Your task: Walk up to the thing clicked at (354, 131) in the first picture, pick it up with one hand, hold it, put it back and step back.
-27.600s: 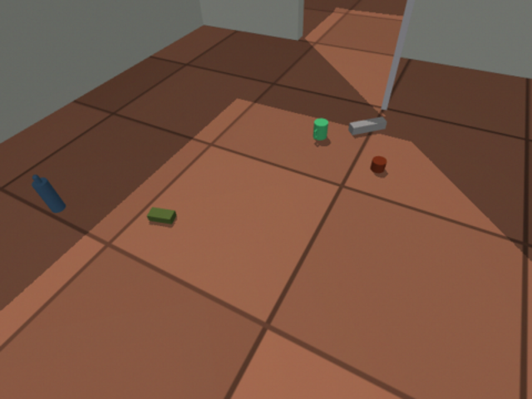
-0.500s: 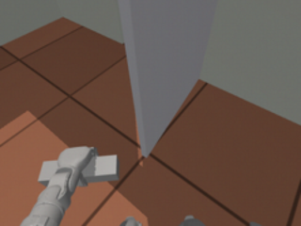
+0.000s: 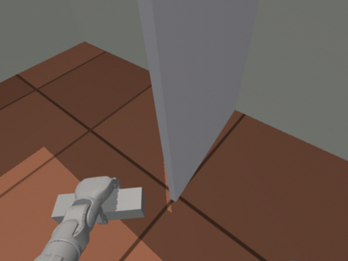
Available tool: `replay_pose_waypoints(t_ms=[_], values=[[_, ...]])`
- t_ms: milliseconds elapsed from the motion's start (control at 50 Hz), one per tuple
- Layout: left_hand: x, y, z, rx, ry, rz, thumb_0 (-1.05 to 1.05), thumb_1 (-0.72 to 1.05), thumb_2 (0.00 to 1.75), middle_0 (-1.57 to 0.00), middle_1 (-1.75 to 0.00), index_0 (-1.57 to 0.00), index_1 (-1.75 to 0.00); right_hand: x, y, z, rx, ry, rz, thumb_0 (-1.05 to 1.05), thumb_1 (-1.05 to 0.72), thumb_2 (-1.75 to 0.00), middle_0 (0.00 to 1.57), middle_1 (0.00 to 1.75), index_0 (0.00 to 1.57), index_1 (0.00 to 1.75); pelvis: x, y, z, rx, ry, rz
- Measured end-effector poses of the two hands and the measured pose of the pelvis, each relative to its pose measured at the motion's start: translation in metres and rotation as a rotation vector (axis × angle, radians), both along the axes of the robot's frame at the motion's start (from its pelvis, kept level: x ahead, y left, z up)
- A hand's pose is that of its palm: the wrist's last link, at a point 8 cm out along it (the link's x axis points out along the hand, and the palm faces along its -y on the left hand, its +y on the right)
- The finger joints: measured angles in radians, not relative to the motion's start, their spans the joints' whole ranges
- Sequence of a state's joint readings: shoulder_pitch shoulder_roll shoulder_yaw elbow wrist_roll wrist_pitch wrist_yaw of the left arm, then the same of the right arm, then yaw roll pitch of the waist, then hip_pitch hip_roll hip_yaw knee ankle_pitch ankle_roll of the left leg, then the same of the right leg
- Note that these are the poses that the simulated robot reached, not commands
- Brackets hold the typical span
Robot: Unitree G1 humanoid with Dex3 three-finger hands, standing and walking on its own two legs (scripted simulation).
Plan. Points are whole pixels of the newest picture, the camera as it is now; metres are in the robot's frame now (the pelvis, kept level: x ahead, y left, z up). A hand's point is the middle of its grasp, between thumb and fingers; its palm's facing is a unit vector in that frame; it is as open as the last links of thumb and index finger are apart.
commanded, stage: hold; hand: left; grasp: from above
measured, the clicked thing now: (101, 205) +0.32 +0.23 -0.09
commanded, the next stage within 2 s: crouch in 1.74 s
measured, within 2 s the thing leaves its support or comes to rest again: neither
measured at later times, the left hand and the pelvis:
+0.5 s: hand (101, 207) +0.29 +0.21 -0.03, palm faces -0.46 -0.05 -0.89, open 9.2 cm; pelvis +0.00 -0.01 +0.01, yaw +0 degrees
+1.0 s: hand (99, 212) +0.27 +0.20 -0.01, palm faces -0.44 -0.05 -0.90, open 9.2 cm; pelvis -0.01 -0.01 +0.02, yaw +0 degrees
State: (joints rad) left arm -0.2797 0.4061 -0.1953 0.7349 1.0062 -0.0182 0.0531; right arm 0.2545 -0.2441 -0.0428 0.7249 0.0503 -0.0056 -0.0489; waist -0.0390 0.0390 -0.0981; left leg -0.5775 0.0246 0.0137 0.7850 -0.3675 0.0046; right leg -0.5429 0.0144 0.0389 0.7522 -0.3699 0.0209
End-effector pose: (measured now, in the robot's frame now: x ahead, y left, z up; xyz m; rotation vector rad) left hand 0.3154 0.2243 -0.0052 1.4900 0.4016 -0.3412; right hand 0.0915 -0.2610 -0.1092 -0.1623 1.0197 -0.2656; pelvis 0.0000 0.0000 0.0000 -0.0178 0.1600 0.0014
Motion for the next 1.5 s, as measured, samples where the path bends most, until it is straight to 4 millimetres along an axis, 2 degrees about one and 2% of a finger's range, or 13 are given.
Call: replay_pose_waypoints(t_ms=[140,400,880,1120,1500], values=[[0.000,-0.002,0.013,-0.001,0.004,-0.003,0.00,0.12,0.43,-0.70,-0.62,-0.73,-0.57,0.013,-0.002,0.007,0.008,-0.025,0.005,0.01,-0.90,-0.89,0.20,0.30,0.21,0.30,0.004,-0.001,0.006,0.004,-0.023,-0.002],[-0.012,-0.010,0.027,-0.005,0.002,-0.018,0.00,0.12,0.44,-0.70,-0.62,-0.73,-0.56,0.027,-0.005,0.013,0.023,-0.058,0.024,0.01,-0.90,-0.89,0.20,0.30,0.21,0.30,0.002,-0.008,0.012,0.013,-0.058,0.000],[-0.036,-0.020,0.045,-0.013,-0.009,-0.034,0.00,0.12,0.42,-0.69,-0.64,-0.72,-0.59,0.031,-0.008,0.026,0.026,-0.107,0.036,0.01,-0.90,-0.89,0.20,0.30,0.20,0.30,-0.012,-0.015,0.020,0.021,-0.116,-0.001],[-0.037,-0.015,0.056,-0.008,-0.020,-0.033,0.00,0.11,0.43,-0.68,-0.66,-0.72,-0.61,0.035,0.000,0.030,0.041,-0.129,0.039,0.01,-0.91,-0.90,0.20,0.30,0.20,0.30,-0.013,-0.011,0.024,0.021,-0.137,-0.006],[-0.034,-0.013,0.056,-0.008,-0.005,-0.044,0.00,0.10,0.47,-0.68,-0.67,-0.71,-0.62,0.040,0.004,0.034,0.036,-0.121,0.042,0.01,-0.91,-0.90,0.20,0.30,0.20,0.30,-0.009,-0.008,0.027,0.020,-0.144,-0.008]])
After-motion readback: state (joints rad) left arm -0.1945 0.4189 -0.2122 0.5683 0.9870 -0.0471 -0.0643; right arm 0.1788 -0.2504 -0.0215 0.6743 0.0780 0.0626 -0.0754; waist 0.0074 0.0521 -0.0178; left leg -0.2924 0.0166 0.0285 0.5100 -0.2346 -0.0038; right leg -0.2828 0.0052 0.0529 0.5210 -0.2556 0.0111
